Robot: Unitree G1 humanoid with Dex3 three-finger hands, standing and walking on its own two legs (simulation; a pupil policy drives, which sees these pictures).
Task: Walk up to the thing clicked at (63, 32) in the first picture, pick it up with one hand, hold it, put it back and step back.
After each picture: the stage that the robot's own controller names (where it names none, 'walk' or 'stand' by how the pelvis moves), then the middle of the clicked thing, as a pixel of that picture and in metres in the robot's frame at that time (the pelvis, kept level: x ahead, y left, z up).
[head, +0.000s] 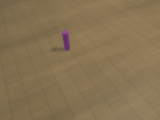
stand; (66, 41) +1.45 +0.22 -0.65
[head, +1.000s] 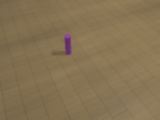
walk; (68, 44) +1.33 +0.16 -0.65
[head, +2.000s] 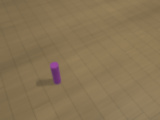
walk; (55, 73) +0.86 +0.23 -0.65
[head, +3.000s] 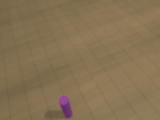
walk; (66, 107) +0.55 +0.22 -0.63
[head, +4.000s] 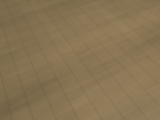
stand; out of the picture +0.37 +0.22 -0.63
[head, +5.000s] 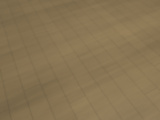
stand; out of the picture +0.36 +0.20 -0.65
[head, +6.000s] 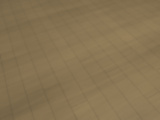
stand; out of the picture +0.37 +0.20 -0.66
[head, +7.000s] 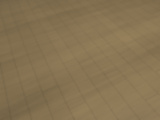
stand; out of the picture +0.36 +0.22 -0.66
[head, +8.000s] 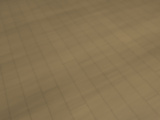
stand; out of the picture +0.35 +0.22 -0.66
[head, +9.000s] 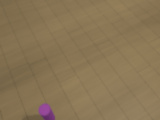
go down; (47, 114) +0.38 +0.22 -0.58
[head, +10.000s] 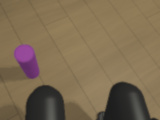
go down; (29, 64) +0.44 +0.23 -0.25
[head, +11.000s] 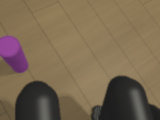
close in; (15, 57) +0.43 +0.24 -0.21
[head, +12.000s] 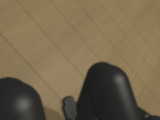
close; out of the picture +0.43 +0.28 -0.16
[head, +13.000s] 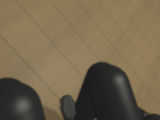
lift; out of the picture +0.41 +0.28 -0.16
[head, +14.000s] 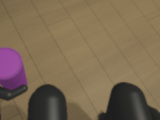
lift; (12, 76) +0.33 +0.25 -0.04
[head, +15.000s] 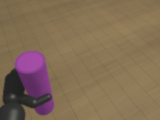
hold; (38, 88) +0.31 +0.16 +0.08
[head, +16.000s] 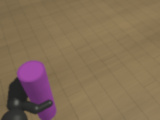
hold; (40, 95) +0.31 +0.16 +0.02
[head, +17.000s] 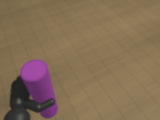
crouch; (42, 93) +0.31 +0.15 +0.03
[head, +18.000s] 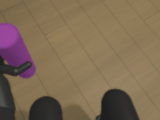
crouch; (18, 56) +0.43 +0.20 -0.06
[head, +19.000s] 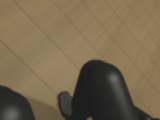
lower; out of the picture +0.44 +0.28 -0.17
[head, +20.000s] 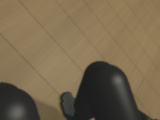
lower; out of the picture +0.43 +0.29 -0.17
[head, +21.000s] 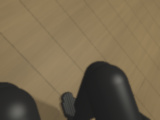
lower; out of the picture +0.42 +0.29 -0.17
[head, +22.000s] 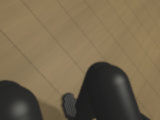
lower; out of the picture +0.41 +0.28 -0.17
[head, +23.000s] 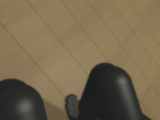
loosen; out of the picture +0.41 +0.26 -0.15
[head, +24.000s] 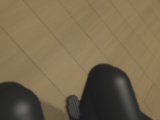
withdraw; out of the picture +0.42 +0.26 -0.17
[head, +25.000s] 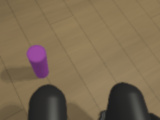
walk; (39, 64) +0.45 +0.20 -0.25
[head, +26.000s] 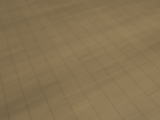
stand; out of the picture +0.36 +0.17 -0.59
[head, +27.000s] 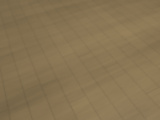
stand; out of the picture +0.38 +0.18 -0.60
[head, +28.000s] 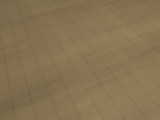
stand; out of the picture +0.38 +0.17 -0.62
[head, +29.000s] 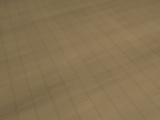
walk; out of the picture +0.39 +0.18 -0.65
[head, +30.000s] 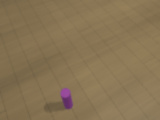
walk; (67, 99) +0.52 +0.16 -0.63
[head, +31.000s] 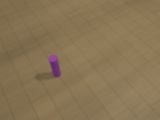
walk; (55, 66) +0.81 +0.26 -0.62
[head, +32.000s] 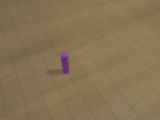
stand; (65, 63) +1.01 +0.19 -0.64
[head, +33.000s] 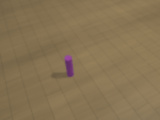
stand; (69, 66) +1.01 +0.18 -0.66
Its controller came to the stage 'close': yes
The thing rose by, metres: 0.68
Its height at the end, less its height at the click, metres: +0.00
